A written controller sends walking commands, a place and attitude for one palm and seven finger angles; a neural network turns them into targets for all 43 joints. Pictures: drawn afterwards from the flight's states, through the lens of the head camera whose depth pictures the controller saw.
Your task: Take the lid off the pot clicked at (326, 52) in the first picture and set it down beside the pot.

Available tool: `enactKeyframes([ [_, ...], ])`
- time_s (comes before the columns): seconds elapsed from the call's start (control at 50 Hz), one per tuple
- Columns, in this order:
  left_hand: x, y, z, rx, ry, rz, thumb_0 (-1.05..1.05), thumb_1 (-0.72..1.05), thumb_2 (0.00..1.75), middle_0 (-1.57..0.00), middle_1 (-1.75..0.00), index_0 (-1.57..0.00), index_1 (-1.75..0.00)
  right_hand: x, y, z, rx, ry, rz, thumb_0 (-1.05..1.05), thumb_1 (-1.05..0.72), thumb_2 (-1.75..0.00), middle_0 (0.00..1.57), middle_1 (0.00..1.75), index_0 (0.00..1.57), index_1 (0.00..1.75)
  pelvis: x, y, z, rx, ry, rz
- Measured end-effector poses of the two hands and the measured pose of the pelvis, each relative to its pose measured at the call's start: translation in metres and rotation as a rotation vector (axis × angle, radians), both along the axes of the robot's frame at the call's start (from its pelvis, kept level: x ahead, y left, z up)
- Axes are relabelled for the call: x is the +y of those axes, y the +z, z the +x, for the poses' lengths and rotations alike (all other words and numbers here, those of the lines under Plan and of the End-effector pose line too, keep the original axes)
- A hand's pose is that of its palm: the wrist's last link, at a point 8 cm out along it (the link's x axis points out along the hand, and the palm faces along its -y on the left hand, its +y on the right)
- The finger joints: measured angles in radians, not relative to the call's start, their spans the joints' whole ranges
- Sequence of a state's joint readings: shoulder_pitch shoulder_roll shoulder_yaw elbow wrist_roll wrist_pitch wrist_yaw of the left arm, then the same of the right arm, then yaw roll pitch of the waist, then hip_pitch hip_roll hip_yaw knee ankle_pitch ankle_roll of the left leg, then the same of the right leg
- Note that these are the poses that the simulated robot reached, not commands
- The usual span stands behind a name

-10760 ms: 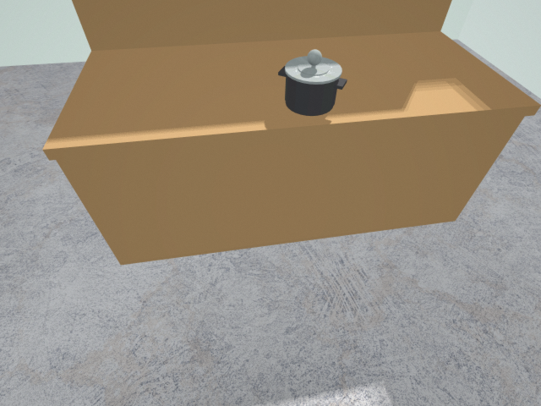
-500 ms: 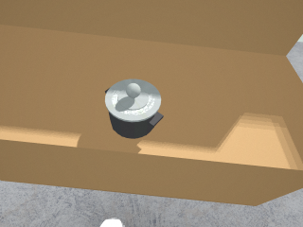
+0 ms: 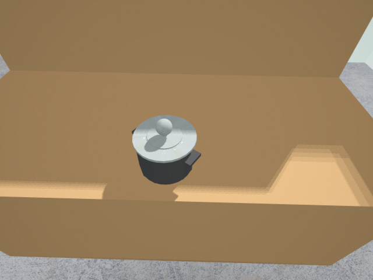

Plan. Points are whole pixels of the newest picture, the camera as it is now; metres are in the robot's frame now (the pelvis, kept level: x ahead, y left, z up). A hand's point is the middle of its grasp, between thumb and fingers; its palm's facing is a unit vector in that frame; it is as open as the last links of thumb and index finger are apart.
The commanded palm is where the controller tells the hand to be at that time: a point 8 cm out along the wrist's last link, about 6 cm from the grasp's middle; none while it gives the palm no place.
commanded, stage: come to a stop and stand still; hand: left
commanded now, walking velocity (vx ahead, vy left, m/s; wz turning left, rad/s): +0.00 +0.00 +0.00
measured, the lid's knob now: (164, 127) +0.48 +0.09 +0.06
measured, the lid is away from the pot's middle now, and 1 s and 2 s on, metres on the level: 0.00 0.00 0.00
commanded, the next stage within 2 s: look again from close up in 0.58 s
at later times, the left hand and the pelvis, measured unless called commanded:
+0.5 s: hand out of the picture +0.02 +0.14 -0.17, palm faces +0.04 -0.99 -0.13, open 7.3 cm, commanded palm none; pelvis +0.04 +0.00 +0.01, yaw +1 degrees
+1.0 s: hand out of the picture +0.03 +0.14 -0.17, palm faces +0.04 -0.99 -0.14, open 7.3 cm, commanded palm none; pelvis +0.05 -0.01 +0.02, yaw +2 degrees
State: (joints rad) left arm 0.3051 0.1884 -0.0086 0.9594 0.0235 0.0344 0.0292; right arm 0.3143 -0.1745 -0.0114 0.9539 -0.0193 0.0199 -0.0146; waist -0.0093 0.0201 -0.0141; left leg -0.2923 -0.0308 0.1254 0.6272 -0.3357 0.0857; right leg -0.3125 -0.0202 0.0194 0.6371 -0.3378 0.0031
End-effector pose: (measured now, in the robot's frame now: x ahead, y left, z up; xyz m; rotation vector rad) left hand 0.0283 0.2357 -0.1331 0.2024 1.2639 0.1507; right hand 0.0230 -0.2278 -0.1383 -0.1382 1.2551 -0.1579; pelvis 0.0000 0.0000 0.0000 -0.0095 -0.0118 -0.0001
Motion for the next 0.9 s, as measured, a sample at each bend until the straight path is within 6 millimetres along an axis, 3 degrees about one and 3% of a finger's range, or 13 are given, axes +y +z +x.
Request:
enactKeyframes([
  [0.14,-0.013,0.001,-0.016,0.074,0.019,-0.039,0.01,0.91,0.90,-0.20,-0.30,-0.20,-0.30,0.010,0.007,-0.017,0.081,0.001,0.020,0.01,-0.92,-0.90,0.20,0.30,0.20,0.30,0.000,0.008,0.011,0.020,0.005,0.003],
  [0.3,-0.031,-0.003,-0.027,0.142,0.052,-0.086,0.01,0.91,0.90,-0.20,-0.30,-0.20,-0.30,0.012,0.011,-0.009,0.120,0.010,0.011,0.02,-0.92,-0.90,0.20,0.30,0.20,0.30,-0.002,0.011,0.024,0.015,0.016,0.002],
  [0.6,-0.039,-0.006,-0.012,0.146,0.064,-0.096,0.01,0.92,0.90,-0.20,-0.30,-0.20,-0.30,0.001,0.016,0.020,0.107,0.020,-0.024,0.02,-0.93,-0.90,0.20,0.30,0.20,0.30,-0.007,0.014,0.041,0.011,0.025,0.003],
  [0.9,-0.040,-0.004,-0.005,0.151,0.065,-0.092,0.01,0.92,0.90,-0.20,-0.30,-0.20,-0.30,0.004,0.016,0.013,0.159,0.017,-0.005,0.01,-0.92,-0.90,0.20,0.30,0.20,0.30,-0.011,0.016,0.047,0.016,0.030,0.003],
])
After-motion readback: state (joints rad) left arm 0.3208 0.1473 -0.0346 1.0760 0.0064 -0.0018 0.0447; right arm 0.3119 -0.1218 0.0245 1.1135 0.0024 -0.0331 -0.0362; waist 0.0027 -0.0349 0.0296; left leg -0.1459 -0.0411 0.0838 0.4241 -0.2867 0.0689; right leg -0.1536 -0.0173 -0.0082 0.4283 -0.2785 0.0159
